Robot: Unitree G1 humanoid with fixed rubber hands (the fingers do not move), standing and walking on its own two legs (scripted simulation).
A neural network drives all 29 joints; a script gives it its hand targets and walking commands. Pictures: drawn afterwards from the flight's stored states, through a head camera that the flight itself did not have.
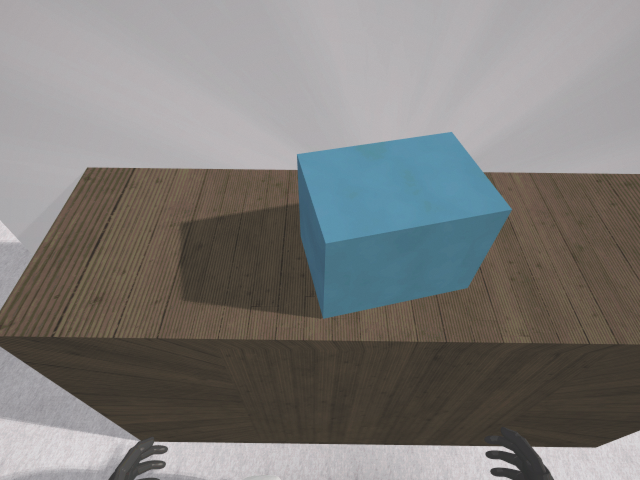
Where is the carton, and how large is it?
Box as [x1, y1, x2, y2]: [297, 132, 511, 318]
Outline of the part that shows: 451,132 297,154 300,233 323,318 465,288 468,286 511,209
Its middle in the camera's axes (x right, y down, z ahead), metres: +0.11 -0.02 +0.60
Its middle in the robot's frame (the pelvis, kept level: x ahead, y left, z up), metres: +0.46 -0.08 +0.02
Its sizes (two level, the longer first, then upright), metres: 0.249 0.174 0.189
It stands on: a pedestal, 0.69 m high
